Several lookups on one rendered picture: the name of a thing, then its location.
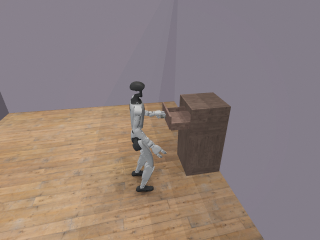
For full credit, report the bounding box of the left robot shin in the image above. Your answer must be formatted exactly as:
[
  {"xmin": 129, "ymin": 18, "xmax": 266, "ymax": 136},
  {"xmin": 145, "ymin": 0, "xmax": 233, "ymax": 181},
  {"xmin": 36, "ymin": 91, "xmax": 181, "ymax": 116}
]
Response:
[{"xmin": 136, "ymin": 154, "xmax": 146, "ymax": 173}]

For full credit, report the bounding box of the left robot forearm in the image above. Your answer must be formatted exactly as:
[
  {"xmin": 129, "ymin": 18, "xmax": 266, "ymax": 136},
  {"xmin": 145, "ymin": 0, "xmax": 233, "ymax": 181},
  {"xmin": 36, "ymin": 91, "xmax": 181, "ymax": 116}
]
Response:
[{"xmin": 144, "ymin": 110, "xmax": 155, "ymax": 117}]

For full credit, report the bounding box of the drawer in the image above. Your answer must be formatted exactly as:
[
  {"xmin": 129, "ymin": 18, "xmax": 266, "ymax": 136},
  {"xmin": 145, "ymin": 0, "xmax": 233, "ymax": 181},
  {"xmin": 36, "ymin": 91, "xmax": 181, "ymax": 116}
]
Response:
[{"xmin": 162, "ymin": 102, "xmax": 191, "ymax": 131}]

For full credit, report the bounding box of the cabinet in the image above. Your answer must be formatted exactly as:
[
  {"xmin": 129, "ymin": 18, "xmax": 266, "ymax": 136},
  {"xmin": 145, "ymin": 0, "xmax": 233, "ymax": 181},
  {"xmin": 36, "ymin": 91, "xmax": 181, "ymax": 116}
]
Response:
[{"xmin": 177, "ymin": 92, "xmax": 231, "ymax": 176}]

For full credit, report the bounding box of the right robot forearm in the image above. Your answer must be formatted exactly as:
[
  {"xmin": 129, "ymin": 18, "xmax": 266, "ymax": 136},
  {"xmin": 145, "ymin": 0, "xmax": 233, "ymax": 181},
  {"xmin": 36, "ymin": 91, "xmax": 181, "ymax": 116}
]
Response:
[{"xmin": 134, "ymin": 129, "xmax": 155, "ymax": 148}]

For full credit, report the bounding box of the right robot upper arm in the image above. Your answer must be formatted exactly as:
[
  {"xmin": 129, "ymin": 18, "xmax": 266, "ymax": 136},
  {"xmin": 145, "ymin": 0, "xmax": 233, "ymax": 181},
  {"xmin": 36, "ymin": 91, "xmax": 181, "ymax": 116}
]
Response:
[{"xmin": 132, "ymin": 105, "xmax": 143, "ymax": 134}]

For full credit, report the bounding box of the right robot hand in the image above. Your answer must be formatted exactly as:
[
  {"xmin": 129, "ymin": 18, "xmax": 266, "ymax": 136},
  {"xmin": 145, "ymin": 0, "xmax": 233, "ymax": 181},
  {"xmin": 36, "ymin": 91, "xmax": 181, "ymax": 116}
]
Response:
[{"xmin": 151, "ymin": 144, "xmax": 166, "ymax": 158}]

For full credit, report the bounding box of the robot right thigh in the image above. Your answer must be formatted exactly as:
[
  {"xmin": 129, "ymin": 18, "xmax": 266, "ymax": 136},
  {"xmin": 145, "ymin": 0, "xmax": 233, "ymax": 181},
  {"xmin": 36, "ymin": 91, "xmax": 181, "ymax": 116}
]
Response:
[{"xmin": 132, "ymin": 138, "xmax": 154, "ymax": 169}]

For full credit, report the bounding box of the left robot hand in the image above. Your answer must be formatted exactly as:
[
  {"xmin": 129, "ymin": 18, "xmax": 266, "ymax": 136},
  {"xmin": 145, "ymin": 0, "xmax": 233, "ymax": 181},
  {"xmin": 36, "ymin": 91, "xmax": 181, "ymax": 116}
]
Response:
[{"xmin": 154, "ymin": 110, "xmax": 166, "ymax": 119}]

